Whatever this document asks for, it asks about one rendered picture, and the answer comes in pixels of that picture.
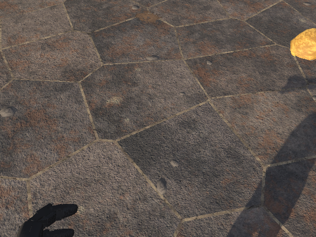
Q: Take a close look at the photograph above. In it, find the left robot hand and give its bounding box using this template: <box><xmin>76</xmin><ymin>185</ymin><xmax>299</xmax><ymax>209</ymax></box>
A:
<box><xmin>16</xmin><ymin>203</ymin><xmax>78</xmax><ymax>237</ymax></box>

